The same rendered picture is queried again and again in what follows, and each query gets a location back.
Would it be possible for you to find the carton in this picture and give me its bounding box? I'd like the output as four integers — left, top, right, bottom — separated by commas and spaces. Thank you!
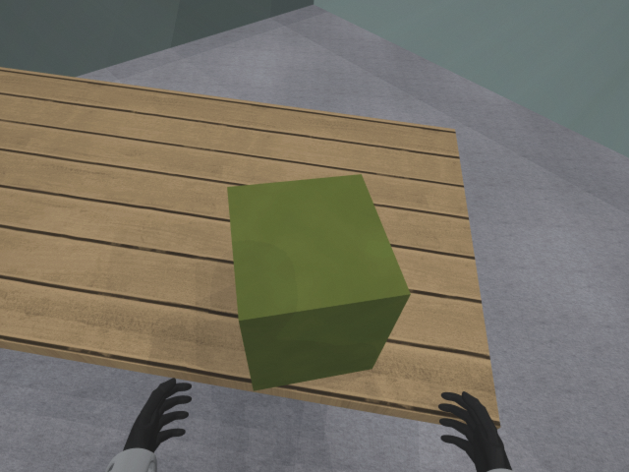
227, 174, 411, 391

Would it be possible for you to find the right robot hand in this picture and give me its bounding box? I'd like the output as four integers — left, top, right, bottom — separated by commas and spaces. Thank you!
438, 391, 512, 472

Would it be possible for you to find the left robot hand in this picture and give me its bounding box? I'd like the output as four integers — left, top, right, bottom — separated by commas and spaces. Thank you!
123, 378, 192, 453

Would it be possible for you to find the robot left forearm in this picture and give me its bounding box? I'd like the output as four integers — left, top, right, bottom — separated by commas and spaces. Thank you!
105, 448, 157, 472

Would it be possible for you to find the table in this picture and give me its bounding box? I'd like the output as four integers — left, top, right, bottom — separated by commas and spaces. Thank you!
0, 67, 500, 429

